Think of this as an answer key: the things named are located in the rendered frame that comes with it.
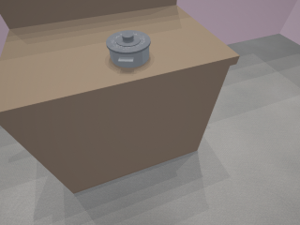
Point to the knob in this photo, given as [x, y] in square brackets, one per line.
[127, 36]

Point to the lid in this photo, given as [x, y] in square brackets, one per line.
[139, 43]

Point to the table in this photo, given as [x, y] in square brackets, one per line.
[89, 121]

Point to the pot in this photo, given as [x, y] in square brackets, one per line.
[130, 60]

